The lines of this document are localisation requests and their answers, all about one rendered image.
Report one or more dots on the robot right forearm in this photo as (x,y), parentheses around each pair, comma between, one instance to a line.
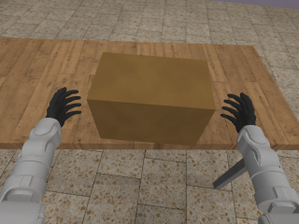
(273,193)

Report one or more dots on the table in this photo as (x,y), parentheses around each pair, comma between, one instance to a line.
(33,69)

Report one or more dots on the robot left hand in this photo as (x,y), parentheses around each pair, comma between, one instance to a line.
(58,105)

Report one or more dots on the robot right hand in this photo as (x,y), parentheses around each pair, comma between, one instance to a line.
(245,114)

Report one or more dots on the robot left forearm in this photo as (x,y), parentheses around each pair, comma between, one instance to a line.
(27,182)

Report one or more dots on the carton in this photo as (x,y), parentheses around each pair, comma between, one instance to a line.
(151,99)

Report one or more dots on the robot left upper arm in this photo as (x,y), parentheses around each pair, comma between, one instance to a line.
(19,212)

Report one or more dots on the robot right upper arm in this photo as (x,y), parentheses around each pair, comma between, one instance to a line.
(279,218)

